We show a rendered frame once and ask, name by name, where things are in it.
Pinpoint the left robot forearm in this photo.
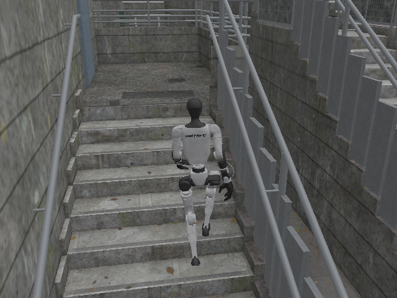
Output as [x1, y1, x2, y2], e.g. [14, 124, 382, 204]
[172, 151, 182, 165]

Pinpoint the left robot upper arm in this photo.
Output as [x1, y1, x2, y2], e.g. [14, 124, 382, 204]
[171, 125, 183, 159]

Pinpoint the robot right shin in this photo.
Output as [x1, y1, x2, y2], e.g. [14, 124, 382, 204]
[203, 188, 216, 229]

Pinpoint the right robot hand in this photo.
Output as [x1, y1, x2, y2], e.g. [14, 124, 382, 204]
[219, 181, 233, 201]

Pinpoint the right robot upper arm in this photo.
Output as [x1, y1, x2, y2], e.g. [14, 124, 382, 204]
[208, 124, 223, 160]

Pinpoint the right robot forearm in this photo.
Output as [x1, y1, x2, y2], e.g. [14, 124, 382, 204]
[217, 150, 231, 183]

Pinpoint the robot right foot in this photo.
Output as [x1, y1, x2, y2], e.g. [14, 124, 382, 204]
[202, 223, 210, 237]

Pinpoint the left robot hand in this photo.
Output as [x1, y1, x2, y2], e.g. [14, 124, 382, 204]
[177, 159, 190, 169]

